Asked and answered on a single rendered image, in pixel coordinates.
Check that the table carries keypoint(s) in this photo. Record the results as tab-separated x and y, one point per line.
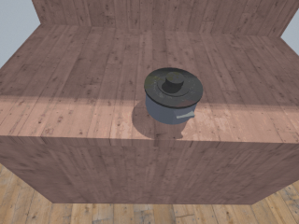
74	124

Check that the lid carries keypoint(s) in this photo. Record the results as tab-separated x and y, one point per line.
159	92

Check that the knob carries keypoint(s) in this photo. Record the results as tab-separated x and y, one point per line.
174	79

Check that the pot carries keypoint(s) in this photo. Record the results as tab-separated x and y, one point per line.
167	115

